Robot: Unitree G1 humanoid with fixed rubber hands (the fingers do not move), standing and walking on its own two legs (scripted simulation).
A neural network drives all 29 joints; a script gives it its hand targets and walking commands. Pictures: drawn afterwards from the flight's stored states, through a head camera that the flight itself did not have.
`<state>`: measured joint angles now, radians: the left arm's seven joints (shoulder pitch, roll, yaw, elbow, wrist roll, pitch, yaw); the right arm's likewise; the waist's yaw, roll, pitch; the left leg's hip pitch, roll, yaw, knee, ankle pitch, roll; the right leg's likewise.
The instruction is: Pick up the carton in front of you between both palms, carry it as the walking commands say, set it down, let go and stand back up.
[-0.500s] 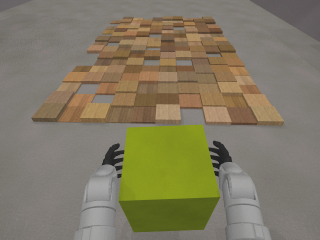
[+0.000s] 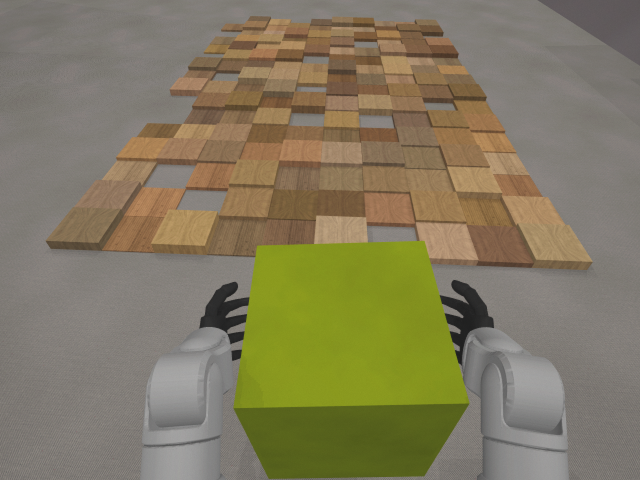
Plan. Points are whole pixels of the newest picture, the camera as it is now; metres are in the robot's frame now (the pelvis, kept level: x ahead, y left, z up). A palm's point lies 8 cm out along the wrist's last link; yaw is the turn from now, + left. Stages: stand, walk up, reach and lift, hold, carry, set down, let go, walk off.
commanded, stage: carry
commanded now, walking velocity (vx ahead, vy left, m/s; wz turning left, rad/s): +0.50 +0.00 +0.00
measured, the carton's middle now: (343, 364) +0.28 -0.01 +0.01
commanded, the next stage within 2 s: none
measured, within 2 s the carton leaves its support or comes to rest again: neither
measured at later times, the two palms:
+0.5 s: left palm (235, 181) +0.58 +0.16 +0.09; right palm (411, 186) +0.56 -0.14 +0.10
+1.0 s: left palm (258, 97) +0.91 +0.15 +0.10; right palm (386, 97) +0.91 -0.15 +0.10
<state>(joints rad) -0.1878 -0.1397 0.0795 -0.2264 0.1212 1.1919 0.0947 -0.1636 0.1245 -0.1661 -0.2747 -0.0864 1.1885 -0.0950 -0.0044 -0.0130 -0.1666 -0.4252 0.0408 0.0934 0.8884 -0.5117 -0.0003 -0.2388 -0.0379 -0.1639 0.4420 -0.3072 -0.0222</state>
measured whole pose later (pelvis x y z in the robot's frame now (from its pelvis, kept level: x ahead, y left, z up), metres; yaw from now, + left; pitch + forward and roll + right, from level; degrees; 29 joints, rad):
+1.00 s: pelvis +0.64 +0.00 +0.00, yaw +0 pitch +4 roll +0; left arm -0.17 -0.13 0.10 -0.41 0.09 1.22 0.09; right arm -0.16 0.13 -0.11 -0.43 -0.10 1.21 -0.09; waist 0.01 0.00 -0.06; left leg -0.58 0.09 0.16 0.58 -0.08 0.02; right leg 0.00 -0.03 -0.24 0.28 -0.34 -0.01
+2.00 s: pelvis +1.24 +0.02 +0.01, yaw -2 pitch +7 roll -2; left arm -0.88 -0.02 0.31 -0.17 0.04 1.32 0.14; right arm -0.86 0.05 -0.31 -0.18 -0.08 1.28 -0.14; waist -0.03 0.01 0.22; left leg -0.51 -0.01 0.12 0.49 -0.03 0.12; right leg -0.55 0.03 0.02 1.29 -0.52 0.00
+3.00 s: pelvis +1.44 +0.00 +0.05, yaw +0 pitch +7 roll -2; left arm -0.74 -0.04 0.20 0.06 0.07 1.23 0.15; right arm -0.70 0.01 -0.29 0.00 -0.05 1.24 -0.12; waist 0.05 0.02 0.03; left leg -0.27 0.00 0.00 0.42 -0.21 -0.03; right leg -0.36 0.03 -0.08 0.57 -0.05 -0.07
